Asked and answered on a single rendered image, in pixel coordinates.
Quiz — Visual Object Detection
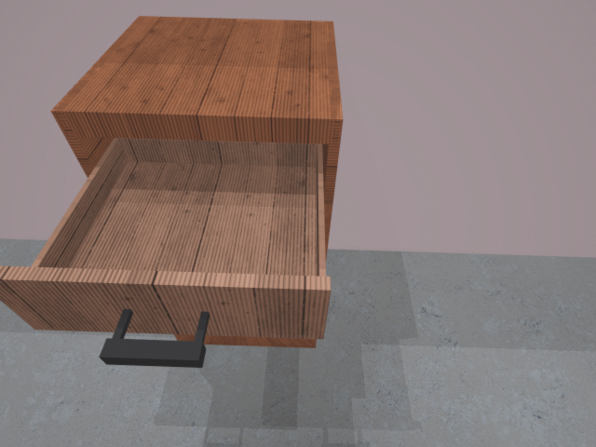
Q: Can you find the drawer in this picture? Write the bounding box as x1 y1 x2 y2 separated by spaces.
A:
0 138 331 339

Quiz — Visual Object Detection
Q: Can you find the handle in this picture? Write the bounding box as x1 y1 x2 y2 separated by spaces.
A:
99 309 210 368

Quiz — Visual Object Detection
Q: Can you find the cabinet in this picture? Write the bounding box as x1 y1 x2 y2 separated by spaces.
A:
51 16 343 348

